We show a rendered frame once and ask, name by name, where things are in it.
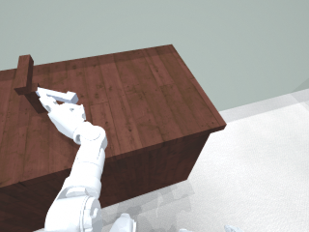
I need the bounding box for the robot left shin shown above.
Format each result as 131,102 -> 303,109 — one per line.
121,213 -> 130,218

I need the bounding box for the counter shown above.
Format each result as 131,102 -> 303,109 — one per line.
0,44 -> 227,232

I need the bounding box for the left robot upper arm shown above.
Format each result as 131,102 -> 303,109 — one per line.
39,195 -> 103,232

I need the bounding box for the robot left forearm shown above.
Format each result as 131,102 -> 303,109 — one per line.
44,121 -> 108,231

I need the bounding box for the robot left hand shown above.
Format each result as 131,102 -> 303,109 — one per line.
38,89 -> 86,139

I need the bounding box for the robot left thigh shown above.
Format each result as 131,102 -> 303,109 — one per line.
109,217 -> 136,232

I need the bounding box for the tap lever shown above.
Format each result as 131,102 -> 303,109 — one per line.
36,87 -> 79,104

